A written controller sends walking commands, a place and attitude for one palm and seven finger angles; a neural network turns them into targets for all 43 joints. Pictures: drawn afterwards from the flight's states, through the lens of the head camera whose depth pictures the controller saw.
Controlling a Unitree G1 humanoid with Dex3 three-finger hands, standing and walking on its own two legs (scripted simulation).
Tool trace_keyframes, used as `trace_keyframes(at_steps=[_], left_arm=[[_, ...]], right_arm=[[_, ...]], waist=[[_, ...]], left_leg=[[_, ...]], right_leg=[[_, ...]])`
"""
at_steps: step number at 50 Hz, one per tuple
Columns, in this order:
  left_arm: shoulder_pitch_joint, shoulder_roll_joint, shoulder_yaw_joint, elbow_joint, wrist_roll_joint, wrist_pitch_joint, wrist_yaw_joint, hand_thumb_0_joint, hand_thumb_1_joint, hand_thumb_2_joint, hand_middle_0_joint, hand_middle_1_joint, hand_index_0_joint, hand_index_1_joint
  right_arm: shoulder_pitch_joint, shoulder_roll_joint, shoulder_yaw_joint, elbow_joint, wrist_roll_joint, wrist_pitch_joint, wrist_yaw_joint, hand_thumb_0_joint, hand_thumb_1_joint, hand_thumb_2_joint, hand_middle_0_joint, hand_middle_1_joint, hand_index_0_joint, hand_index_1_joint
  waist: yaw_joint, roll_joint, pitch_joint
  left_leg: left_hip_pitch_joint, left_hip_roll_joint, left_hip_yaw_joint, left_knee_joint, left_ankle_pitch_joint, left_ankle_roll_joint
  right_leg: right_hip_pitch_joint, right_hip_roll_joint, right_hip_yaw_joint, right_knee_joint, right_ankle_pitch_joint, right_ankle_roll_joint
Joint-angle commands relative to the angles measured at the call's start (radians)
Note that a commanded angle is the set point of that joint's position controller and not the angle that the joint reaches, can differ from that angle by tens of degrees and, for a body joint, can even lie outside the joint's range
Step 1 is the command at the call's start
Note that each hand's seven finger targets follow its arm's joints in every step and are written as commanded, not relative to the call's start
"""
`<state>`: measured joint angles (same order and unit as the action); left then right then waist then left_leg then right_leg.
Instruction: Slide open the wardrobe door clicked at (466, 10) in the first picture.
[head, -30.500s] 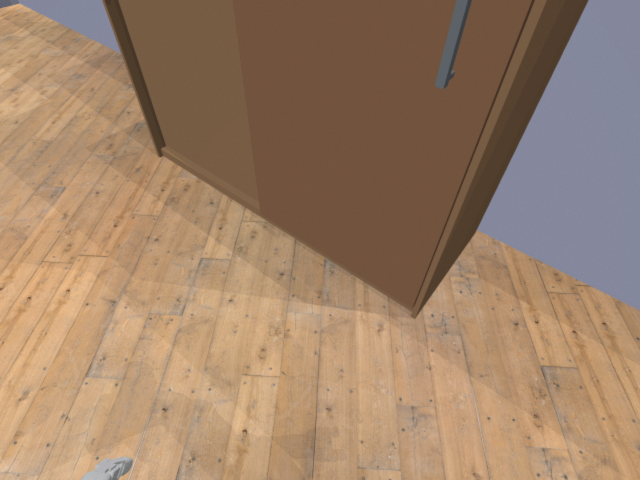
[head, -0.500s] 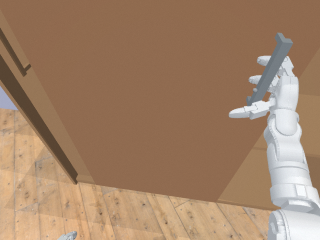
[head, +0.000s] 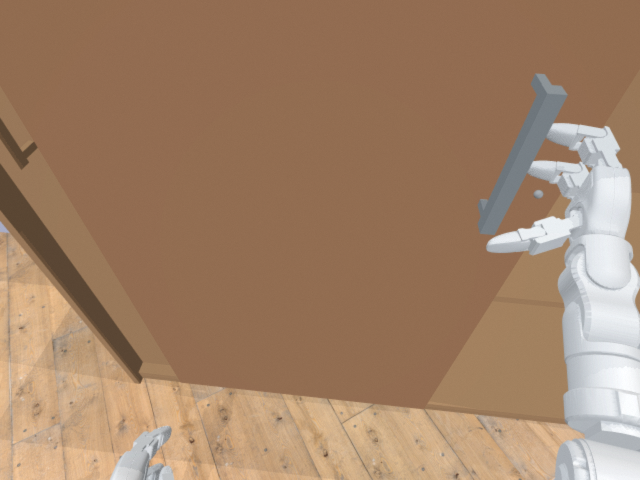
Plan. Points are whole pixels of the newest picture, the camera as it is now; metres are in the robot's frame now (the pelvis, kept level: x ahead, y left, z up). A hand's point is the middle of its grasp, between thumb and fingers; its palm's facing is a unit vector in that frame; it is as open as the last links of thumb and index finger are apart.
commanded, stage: slip the hand off the handle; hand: right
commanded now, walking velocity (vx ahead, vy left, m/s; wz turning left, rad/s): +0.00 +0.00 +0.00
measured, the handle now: (511, 161) +0.45 -0.19 +0.20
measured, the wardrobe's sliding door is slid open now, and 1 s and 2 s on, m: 0.58 0.58 0.58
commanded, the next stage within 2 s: draw the hand back to the body in 0.86 s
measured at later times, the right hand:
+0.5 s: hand (568, 226) +0.36 -0.24 +0.18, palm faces +0.25 +0.96 -0.11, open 14.7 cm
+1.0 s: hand (613, 297) +0.26 -0.24 +0.19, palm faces +0.29 +0.95 -0.10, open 14.7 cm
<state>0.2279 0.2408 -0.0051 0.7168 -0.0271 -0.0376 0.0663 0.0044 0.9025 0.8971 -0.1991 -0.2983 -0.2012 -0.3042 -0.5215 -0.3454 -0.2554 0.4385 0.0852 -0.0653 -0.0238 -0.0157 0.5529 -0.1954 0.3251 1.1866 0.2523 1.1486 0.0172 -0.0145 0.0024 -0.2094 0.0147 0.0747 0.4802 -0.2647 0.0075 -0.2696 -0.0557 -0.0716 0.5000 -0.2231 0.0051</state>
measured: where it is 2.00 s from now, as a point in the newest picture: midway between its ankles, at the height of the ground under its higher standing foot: outside the picture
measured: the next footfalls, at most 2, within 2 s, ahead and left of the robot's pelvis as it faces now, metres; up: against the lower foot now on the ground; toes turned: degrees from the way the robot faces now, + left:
none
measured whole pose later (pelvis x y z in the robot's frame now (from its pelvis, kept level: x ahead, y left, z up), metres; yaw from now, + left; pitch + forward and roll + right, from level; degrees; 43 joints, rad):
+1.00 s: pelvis +0.00 +0.01 +0.00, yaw -1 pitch -5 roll +0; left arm 0.15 0.23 -0.05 0.68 -0.04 -0.13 0.10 0.01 0.90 0.90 -0.20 -0.30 -0.20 -0.30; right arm -0.03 -0.31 -0.32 -0.07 0.21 0.00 0.09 -0.02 0.55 -0.20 0.26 1.15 0.25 1.15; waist -0.06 -0.04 0.01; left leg -0.11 0.01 0.09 0.47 -0.27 0.02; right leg -0.17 -0.06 -0.05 0.49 -0.22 0.02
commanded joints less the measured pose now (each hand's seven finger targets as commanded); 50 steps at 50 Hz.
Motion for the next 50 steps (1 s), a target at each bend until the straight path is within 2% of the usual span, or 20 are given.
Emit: trace_keyframes(at_steps=[1, 4, 8, 11, 14, 15, 17, 18, 20, 24, 26, 28, 31, 33, 38, 42, 45, 46, 49, 50], left_arm=[[-0.009, 0.146, 0.051, -0.099, -0.003, -0.047, 0.014, 0.0, 0.9, 0.9, -0.2, -0.3, -0.2, -0.3], [-0.003, 0.145, 0.053, -0.103, -0.005, -0.049, 0.013, 0.0, 0.9, 0.9, -0.2, -0.3, -0.2, -0.3], [0.005, 0.15, 0.054, -0.103, -0.007, -0.049, 0.017, 0.0, 0.9, 0.9, -0.2, -0.3, -0.2, -0.3], [-0.012, 0.142, 0.054, -0.132, -0.011, -0.056, 0.013, 0.0, 0.9, 0.9, -0.2, -0.3, -0.2, -0.3], [-0.017, 0.145, 0.054, -0.142, -0.018, -0.062, 0.01, 0.0, 0.9, 0.9, -0.2, -0.3, -0.2, -0.3], [-0.02, 0.146, 0.055, -0.146, -0.019, -0.065, 0.013, 0.0, 0.9, 0.9, -0.2, -0.3, -0.2, -0.3], [-0.03, 0.145, 0.055, -0.154, -0.02, -0.069, 0.012, 0.0, 0.9, 0.9, -0.2, -0.3, -0.2, -0.3], [-0.039, 0.143, 0.053, -0.155, -0.023, -0.072, 0.013, 0.0, 0.9, 0.9, -0.2, -0.3, -0.2, -0.3], [-0.047, 0.146, 0.05, -0.15, -0.021, -0.075, 0.021, 0.0, 0.9, 0.9, -0.2, -0.3, -0.2, -0.3], [-0.07, 0.139, 0.045, -0.151, -0.019, -0.088, 0.027, 0.0, 0.9, 0.9, -0.2, -0.3, -0.2, -0.3], [-0.081, 0.135, 0.042, -0.158, -0.017, -0.097, 0.027, 0.0, 0.9, 0.9, -0.2, -0.3, -0.2, -0.3], [-0.093, 0.132, 0.038, -0.157, -0.02, -0.103, 0.028, 0.0, 0.9, 0.9, -0.2, -0.3, -0.2, -0.3], [-0.118, 0.128, 0.032, -0.17, -0.021, -0.115, 0.031, 0.0, 0.9, 0.9, -0.2, -0.3, -0.2, -0.3], [-0.133, 0.122, 0.025, -0.177, -0.022, -0.124, 0.028, 0.0, 0.9, 0.9, -0.2, -0.3, -0.2, -0.3], [-0.162, 0.123, 0.016, -0.184, -0.018, -0.132, 0.032, 0.0, 0.9, 0.9, -0.2, -0.3, -0.2, -0.3], [-0.184, 0.114, 0.009, -0.191, -0.014, -0.135, 0.035, 0.0, 0.9, 0.9, -0.2, -0.3, -0.2, -0.3], [-0.192, 0.108, 0.001, -0.184, -0.016, -0.143, 0.041, 0.0, 0.9, 0.9, -0.2, -0.3, -0.2, -0.3], [-0.188, 0.112, 0.002, -0.177, -0.013, -0.147, 0.044, 0.0, 0.9, 0.9, -0.2, -0.3, -0.2, -0.3], [-0.19, 0.11, -0.001, -0.17, -0.013, -0.157, 0.049, 0.0, 0.9, 0.9, -0.2, -0.3, -0.2, -0.3], [-0.22, 0.131, -0.008, -0.17, -0.035, -0.156, 0.062, 0.0, 0.9, 0.9, -0.2, -0.3, -0.2, -0.3]], right_arm=[[-0.46, -0.256, -0.078, -0.214, 0.017, -0.081, 0.024, 0.0, 0.55, -0.2, 0.25, 1.15, 0.25, 1.15], [-0.442, -0.269, -0.098, -0.23, 0.029, -0.086, 0.037, 0.0, 0.55, -0.2, 0.25, 1.15, 0.25, 1.15], [-0.379, -0.33, -0.167, -0.192, 0.041, -0.084, 0.047, 0.0, 0.55, -0.2, 0.25, 1.15, 0.25, 1.15], [-0.304, -0.3, -0.149, -0.272, 0.046, -0.092, 0.062, 0.0, 0.55, -0.2, 0.25, 1.15, 0.25, 1.15], [-0.223, -0.265, -0.13, -0.296, 0.057, -0.077, 0.074, 0.0, 0.55, -0.2, 0.25, 1.15, 0.25, 1.15], [-0.202, -0.267, -0.142, -0.31, 0.066, -0.077, 0.076, 0.0, 0.55, -0.2, 0.25, 1.15, 0.25, 1.15], [-0.161, -0.266, -0.145, -0.366, 0.071, -0.068, 0.082, 0.0, 0.55, -0.2, 0.25, 1.15, 0.25, 1.15], [-0.169, -0.256, -0.133, -0.392, 0.076, -0.063, 0.084, 0.0, 0.55, -0.2, 0.25, 1.15, 0.25, 1.15], [-0.148, -0.296, -0.176, -0.41, 0.082, -0.058, 0.081, 0.0, 0.55, -0.2, 0.25, 1.15, 0.25, 1.15], [-0.122, -0.28, -0.172, -0.474, 0.09, -0.056, 0.083, 0.0, 0.55, -0.2, 0.25, 1.15, 0.25, 1.15], [-0.083, -0.264, -0.159, -0.518, 0.092, -0.061, 0.086, 0.0, 0.55, -0.2, 0.25, 1.15, 0.25, 1.15], [-0.036, -0.235, -0.143, -0.518, 0.101, -0.055, 0.094, 0.0, 0.55, -0.2, 0.25, 1.15, 0.25, 1.15], [0.0, -0.219, -0.131, -0.58, 0.109, -0.049, 0.104, 0.0, 0.55, -0.2, 0.25, 1.15, 0.25, 1.15], [0.046, -0.168, -0.091, -0.617, 0.115, -0.036, 0.107, 0.0, 0.55, -0.2, 0.25, 1.15, 0.25, 1.15], [0.166, -0.189, -0.142, -0.67, 0.128, -0.003, 0.095, 0.0, 0.55, -0.2, 0.25, 1.15, 0.25, 1.15], [0.228, -0.192, -0.164, -0.725, 0.138, 0.006, 0.102, 0.0, 0.55, -0.2, 0.25, 1.15, 0.25, 1.15], [0.165, -0.167, -0.125, -0.76, 0.141, -0.004, 0.109, 0.0, 0.55, -0.2, 0.25, 1.15, 0.25, 1.15], [0.137, -0.186, -0.134, -0.769, 0.137, -0.012, 0.109, 0.0, 0.55, -0.2, 0.25, 1.15, 0.25, 1.15], [0.147, -0.163, -0.103, -0.745, 0.136, -0.021, 0.121, 0.0, 0.55, -0.2, 0.25, 1.15, 0.25, 1.15], [0.166, -0.163, -0.068, -0.643, 0.194, 0.094, 0.188, 0.0, 0.55, -0.2, 0.25, 1.15, 0.25, 1.15]], waist=[[0.024, -0.014, -0.268], [0.011, -0.031, -0.289], [0.002, 0.014, -0.261], [-0.021, -0.037, -0.296], [-0.015, -0.012, -0.255], [-0.017, 0.017, -0.246], [-0.028, -0.005, -0.262], [-0.022, -0.019, -0.254], [-0.025, -0.003, -0.23], [-0.026, -0.044, -0.231], [-0.032, -0.045, -0.251], [-0.029, -0.023, -0.22], [-0.039, -0.048, -0.216], [-0.041, -0.052, -0.203], [-0.061, 0.006, -0.167], [-0.068, -0.01, -0.155], [-0.045, -0.025, -0.114], [-0.042, -0.046, -0.128], [-0.038, -0.057, -0.107], [-0.05, -0.074, -0.124]], left_leg=[[0.004, -0.029, -0.052, -0.063, 0.224, 0.011], [0.019, -0.03, -0.051, -0.053, 0.243, 0.012], [0.034, -0.028, -0.052, -0.053, 0.254, 0.007], [0.065, -0.028, -0.053, -0.04, 0.277, 0.012], [0.042, -0.033, -0.049, -0.046, 0.255, 0.009], [0.05, -0.033, -0.049, -0.046, 0.261, 0.007], [0.058, -0.032, -0.049, -0.04, 0.269, 0.007], [0.046, -0.031, -0.052, -0.046, 0.252, 0.006], [0.044, -0.033, -0.054, -0.054, 0.225, 0.005], [0.038, -0.032, -0.055, -0.057, 0.204, 0.006], [0.053, -0.031, -0.052, -0.049, 0.234, 0.005], [0.04, -0.033, -0.046, -0.054, 0.215, 0.004], [0.047, -0.03, -0.044, -0.055, 0.221, 0.006], [0.042, -0.032, -0.035, -0.057, 0.214, 0.008], [0.058, -0.028, -0.033, -0.071, 0.199, 0.004], [0.068, -0.024, -0.041, -0.08, 0.205, 0.001], [0.039, -0.026, -0.043, -0.099, 0.16, 0.001], [0.038, -0.025, -0.045, -0.102, 0.153, 0.001], [0.021, -0.026, -0.043, -0.112, 0.098, 0.004], [0.064, -0.021, -0.048, -0.128, 0.093, 0.008]], right_leg=[[0.157, 0.038, 0.042, -0.037, 0.18, -0.038], [0.156, 0.039, 0.043, -0.035, 0.196, -0.035], [0.118, 0.035, 0.038, -0.04, 0.189, -0.037], [0.134, 0.038, 0.031, -0.042, 0.215, -0.037], [0.129, 0.034, 0.031, -0.043, 0.193, -0.036], [0.124, 0.034, 0.03, -0.041, 0.195, -0.039], [0.132, 0.035, 0.03, -0.044, 0.201, -0.037], [0.136, 0.034, 0.029, -0.045, 0.187, -0.036], [0.131, 0.032, 0.03, -0.046, 0.168, -0.037], [0.149, 0.034, 0.035, -0.049, 0.157, -0.033], [0.161, 0.036, 0.032, -0.042, 0.18, -0.034], [0.157, 0.033, 0.036, -0.047, 0.164, -0.031], [0.174, 0.034, 0.037, -0.052, 0.176, -0.03], [0.186, 0.034, 0.042, -0.058, 0.179, -0.025], [0.171, 0.034, 0.041, -0.072, 0.161, -0.025], [0.177, 0.037, 0.034, -0.073, 0.161, -0.026], [0.181, 0.036, 0.034, -0.074, 0.13, -0.025], [0.188, 0.038, 0.038, -0.076, 0.126, -0.025], [0.187, 0.039, 0.046, -0.084, 0.089, -0.022], [0.193, 0.044, 0.046, -0.102, 0.058, -0.029]])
